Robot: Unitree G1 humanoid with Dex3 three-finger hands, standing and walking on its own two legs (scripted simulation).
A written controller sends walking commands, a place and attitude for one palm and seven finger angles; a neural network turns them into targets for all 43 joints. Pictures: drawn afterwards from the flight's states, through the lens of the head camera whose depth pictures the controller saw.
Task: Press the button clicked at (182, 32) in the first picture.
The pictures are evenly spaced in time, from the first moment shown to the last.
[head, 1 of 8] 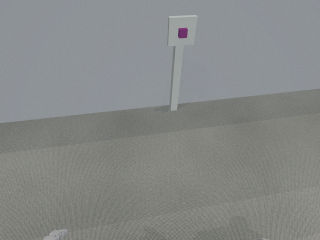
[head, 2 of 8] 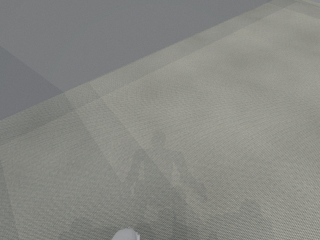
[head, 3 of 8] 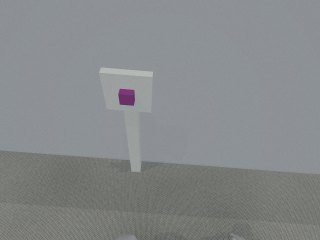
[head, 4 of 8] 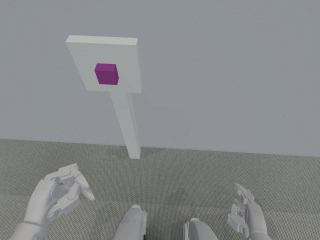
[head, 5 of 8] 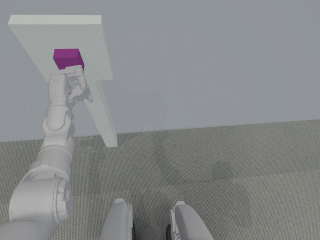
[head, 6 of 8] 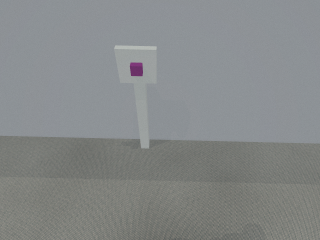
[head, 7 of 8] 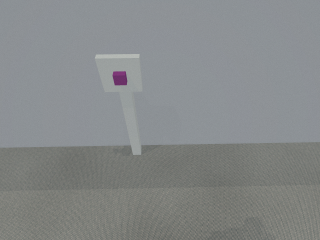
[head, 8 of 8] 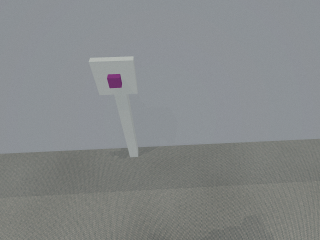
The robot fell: no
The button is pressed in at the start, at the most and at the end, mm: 0 10 0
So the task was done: yes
